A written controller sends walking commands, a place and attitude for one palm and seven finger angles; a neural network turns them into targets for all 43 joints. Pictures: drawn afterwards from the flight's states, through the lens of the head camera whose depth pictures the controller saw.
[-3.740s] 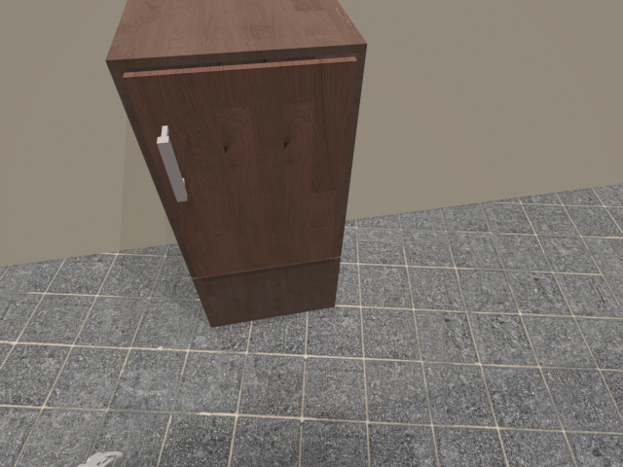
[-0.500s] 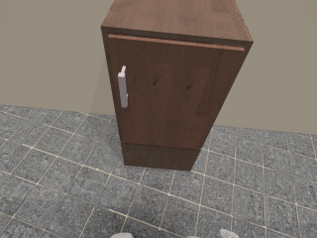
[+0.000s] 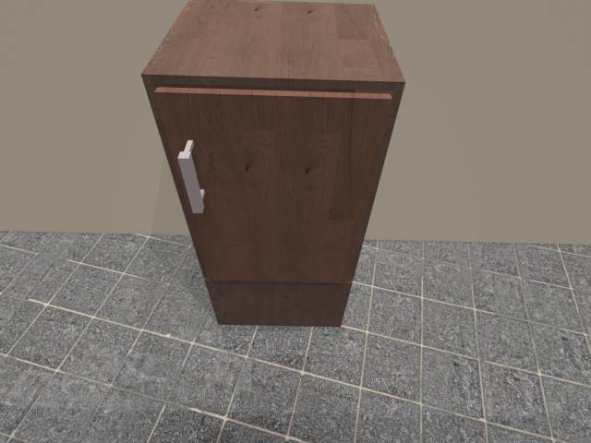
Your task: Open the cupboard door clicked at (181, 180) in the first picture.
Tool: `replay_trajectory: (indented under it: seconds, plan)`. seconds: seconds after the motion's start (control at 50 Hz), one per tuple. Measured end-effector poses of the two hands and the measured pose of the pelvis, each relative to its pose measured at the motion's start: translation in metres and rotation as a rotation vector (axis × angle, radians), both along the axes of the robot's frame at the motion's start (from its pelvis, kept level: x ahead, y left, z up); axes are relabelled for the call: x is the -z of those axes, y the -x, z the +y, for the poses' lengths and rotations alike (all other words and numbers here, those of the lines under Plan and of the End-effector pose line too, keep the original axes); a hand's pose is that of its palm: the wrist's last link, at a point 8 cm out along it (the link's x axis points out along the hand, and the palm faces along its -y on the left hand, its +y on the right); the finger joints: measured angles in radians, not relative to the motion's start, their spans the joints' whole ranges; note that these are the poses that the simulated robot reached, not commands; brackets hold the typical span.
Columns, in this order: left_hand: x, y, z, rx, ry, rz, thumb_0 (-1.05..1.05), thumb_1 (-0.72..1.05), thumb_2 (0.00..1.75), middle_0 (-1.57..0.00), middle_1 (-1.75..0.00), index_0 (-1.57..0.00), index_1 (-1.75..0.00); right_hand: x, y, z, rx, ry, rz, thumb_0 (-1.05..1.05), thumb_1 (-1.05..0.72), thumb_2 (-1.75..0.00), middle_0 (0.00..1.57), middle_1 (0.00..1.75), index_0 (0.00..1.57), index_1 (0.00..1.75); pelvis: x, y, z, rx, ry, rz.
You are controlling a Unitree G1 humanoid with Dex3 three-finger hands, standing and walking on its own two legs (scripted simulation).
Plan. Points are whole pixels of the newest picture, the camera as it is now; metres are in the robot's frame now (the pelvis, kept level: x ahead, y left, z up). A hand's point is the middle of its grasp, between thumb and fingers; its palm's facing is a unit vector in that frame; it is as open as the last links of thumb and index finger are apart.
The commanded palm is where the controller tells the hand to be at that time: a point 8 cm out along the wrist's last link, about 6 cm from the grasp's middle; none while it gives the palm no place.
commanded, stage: come to a stop and stand still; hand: left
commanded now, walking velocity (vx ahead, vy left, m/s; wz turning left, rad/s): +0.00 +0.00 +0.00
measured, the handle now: (194, 177) +0.59 +0.23 -0.01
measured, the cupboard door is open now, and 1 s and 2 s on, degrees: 0 0 0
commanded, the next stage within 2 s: look again from close up in 0.08 s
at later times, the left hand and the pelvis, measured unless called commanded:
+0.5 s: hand out of the picture +0.01 +0.21 -0.17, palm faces +0.02 -0.98 -0.21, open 7.3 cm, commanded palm none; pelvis +0.00 +0.03 +0.00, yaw +0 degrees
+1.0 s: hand (145, 375) +0.21 +0.21 -0.02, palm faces +0.24 -0.97 -0.06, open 7.6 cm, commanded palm +0.13 +0.27 -0.06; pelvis +0.00 +0.02 -0.02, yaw +1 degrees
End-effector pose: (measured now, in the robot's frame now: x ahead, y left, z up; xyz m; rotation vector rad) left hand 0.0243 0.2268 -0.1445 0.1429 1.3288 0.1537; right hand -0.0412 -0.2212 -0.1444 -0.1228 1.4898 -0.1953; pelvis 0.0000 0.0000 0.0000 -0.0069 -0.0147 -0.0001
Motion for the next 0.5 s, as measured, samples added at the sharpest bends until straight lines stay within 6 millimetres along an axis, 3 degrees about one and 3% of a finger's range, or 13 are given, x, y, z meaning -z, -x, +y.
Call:
replay_trajectory:
  seconds: [0.1,0.22,0.34,0.5]
  plan:
    - [-0.002,0.013,-0.003,-0.008,0.008,0.034,0.0,0.93,0.9,-0.2,-0.3,-0.2,-0.3,0.0,0.009,0.014,0.002,-0.037,0.031,0.0,-0.91,-0.9,0.2,0.3,0.2,0.3,-0.003,0.002,-0.001,0.001,-0.002,-0.004]
    - [0.004,0.03,0.0,0.026,0.003,0.057,0.0,0.91,0.9,-0.2,-0.3,-0.2,-0.3,0.011,-0.011,0.025,-0.006,-0.057,-0.07,0.0,-0.91,-0.9,0.2,0.3,0.2,0.3,0.005,0.006,0.012,-0.001,0.02,0.002]
    - [0.001,0.027,0.014,0.005,-0.005,0.032,0.0,0.91,0.9,-0.2,-0.3,-0.2,-0.3,0.013,-0.029,0.035,-0.046,-0.054,-0.12,0.02,-0.92,-0.9,0.2,0.3,0.2,0.3,0.006,0.002,0.024,-0.004,0.002,-0.003]
    - [-0.002,0.02,0.027,0.006,-0.019,0.024,0.0,0.91,0.9,-0.2,-0.3,-0.2,-0.3,0.007,-0.048,0.031,-0.066,-0.027,-0.146,0.02,-0.93,-0.9,0.2,0.3,0.2,0.3,0.003,-0.003,0.031,0.002,-0.009,0.0]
